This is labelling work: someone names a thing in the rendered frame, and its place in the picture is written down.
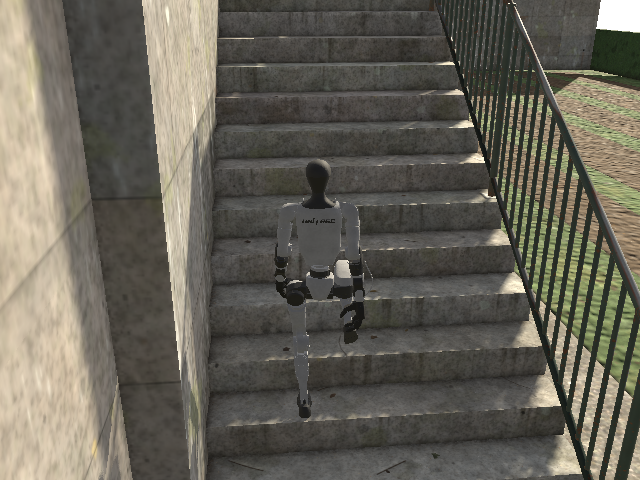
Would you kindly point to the stairs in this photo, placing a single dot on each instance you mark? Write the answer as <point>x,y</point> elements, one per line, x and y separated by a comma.
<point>446,380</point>

